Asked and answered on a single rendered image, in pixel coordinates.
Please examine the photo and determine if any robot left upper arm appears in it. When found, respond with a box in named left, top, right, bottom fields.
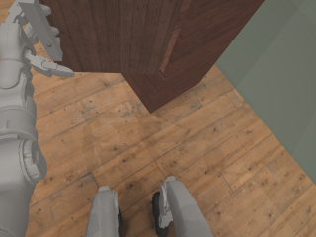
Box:
left=0, top=138, right=47, bottom=237

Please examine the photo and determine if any handle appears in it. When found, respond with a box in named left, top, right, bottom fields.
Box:
left=18, top=0, right=63, bottom=61

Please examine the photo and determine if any left robot hand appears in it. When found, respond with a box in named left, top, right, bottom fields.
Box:
left=0, top=0, right=75, bottom=78

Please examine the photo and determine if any robot right shin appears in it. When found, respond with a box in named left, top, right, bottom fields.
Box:
left=158, top=176, right=176, bottom=228

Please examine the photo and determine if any left robot forearm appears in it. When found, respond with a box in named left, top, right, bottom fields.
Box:
left=0, top=60, right=38, bottom=144

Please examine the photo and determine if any cupboard door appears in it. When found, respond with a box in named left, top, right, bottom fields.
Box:
left=39, top=0, right=184, bottom=74

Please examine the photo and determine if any robot right thigh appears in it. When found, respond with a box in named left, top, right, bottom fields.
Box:
left=159, top=180, right=214, bottom=237

